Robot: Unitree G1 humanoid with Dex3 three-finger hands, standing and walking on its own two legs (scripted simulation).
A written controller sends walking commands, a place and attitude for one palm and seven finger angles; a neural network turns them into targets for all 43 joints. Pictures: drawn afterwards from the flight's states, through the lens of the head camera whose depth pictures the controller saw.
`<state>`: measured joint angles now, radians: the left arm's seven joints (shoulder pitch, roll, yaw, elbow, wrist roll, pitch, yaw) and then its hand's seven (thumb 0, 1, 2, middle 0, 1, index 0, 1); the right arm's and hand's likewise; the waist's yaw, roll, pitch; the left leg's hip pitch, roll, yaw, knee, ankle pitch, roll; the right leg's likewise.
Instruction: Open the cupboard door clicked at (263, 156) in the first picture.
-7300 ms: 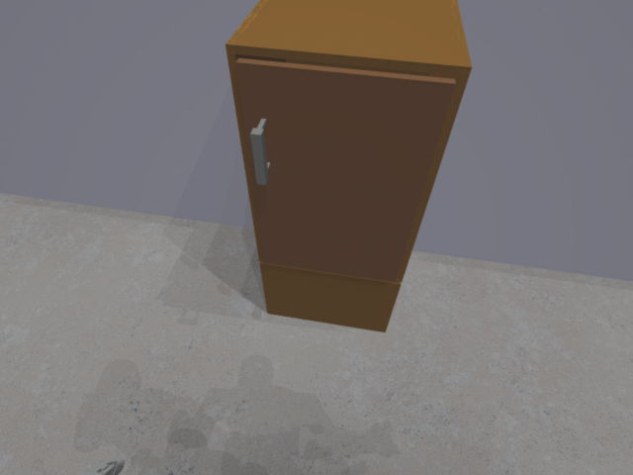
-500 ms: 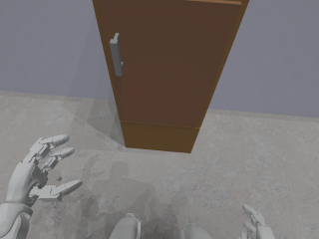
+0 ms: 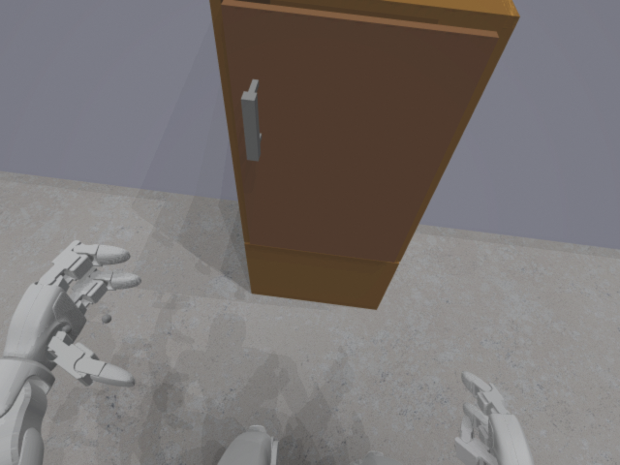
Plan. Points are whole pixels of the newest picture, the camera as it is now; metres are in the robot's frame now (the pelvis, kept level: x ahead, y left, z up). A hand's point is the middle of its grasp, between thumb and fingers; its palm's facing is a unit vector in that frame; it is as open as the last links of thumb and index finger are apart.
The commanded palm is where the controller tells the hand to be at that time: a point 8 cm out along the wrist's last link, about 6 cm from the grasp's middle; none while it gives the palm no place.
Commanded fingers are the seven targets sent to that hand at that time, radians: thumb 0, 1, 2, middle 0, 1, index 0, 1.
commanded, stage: raise the hand with hooked fingers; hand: left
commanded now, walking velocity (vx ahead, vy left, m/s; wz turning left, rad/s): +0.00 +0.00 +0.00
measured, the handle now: (254, 121) +0.63 +0.14 +0.06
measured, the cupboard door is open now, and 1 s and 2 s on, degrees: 0 0 0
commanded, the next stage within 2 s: move the hooked fingers beside the handle in 0.74 s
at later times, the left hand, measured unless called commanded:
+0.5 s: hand (113, 290) +0.29 +0.25 +0.07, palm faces -0.05 -1.00 -0.03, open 14.0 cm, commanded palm +0.27 +0.30 +0.07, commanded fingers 0.00 -0.50 0.30 -0.30 -1.20 -0.30 -1.20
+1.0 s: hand (124, 285) +0.30 +0.24 +0.07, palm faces -0.03 -1.00 -0.03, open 14.0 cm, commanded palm +0.29 +0.29 +0.07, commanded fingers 0.00 -0.50 0.30 -0.30 -1.20 -0.30 -1.20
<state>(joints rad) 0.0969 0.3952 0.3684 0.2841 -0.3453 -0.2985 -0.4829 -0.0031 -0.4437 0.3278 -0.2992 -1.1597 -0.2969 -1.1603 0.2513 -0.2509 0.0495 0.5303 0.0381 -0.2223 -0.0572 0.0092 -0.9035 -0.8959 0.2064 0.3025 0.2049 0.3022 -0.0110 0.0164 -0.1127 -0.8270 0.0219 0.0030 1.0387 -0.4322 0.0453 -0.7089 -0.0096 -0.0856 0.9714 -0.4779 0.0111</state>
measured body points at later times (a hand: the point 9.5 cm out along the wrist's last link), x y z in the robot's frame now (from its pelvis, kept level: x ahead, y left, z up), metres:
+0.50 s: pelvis +0.00 -0.01 +0.01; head +0.06 +0.00 +0.45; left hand +0.29 +0.31 +0.07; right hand +0.14 -0.27 -0.07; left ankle +0.04 +0.08 -0.67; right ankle +0.00 -0.13 -0.67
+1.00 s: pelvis +0.00 -0.02 +0.00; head +0.05 -0.01 +0.45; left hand +0.30 +0.30 +0.07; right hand +0.15 -0.27 -0.08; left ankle +0.04 +0.08 -0.67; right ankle +0.00 -0.13 -0.67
